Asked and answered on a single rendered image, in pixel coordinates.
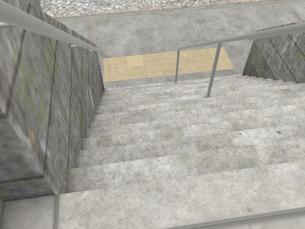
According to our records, stairs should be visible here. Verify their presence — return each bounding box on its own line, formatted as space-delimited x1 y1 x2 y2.
67 74 305 194

